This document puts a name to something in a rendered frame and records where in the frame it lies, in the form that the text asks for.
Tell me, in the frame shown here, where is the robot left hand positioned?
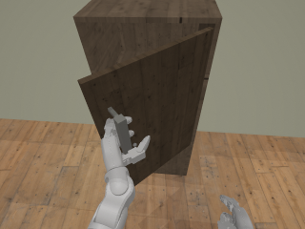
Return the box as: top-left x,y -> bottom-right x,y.
101,116 -> 151,172

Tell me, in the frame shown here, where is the robot right hand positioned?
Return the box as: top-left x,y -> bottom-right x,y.
217,195 -> 254,229

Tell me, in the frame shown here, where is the cupboard door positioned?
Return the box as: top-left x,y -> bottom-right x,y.
77,27 -> 214,186

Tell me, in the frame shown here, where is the handle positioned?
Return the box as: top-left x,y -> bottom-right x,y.
108,107 -> 132,155

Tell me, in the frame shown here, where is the robot left forearm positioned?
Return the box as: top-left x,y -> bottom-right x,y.
87,166 -> 135,229

